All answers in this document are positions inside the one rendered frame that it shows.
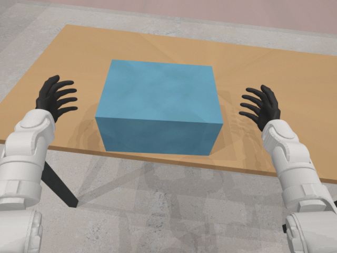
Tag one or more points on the table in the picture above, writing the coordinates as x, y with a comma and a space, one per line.
304, 84

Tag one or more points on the left robot upper arm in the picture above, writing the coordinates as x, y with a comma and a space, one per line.
20, 231

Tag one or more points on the right robot upper arm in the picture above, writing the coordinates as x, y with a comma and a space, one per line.
312, 232

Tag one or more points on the left robot hand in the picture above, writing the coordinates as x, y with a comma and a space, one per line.
49, 95

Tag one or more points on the right robot hand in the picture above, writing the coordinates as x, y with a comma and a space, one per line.
268, 106

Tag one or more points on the left robot forearm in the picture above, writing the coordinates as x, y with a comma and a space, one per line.
23, 159

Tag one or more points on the right robot forearm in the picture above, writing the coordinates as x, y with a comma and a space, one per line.
302, 188

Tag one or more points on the carton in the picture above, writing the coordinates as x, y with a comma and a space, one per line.
165, 108

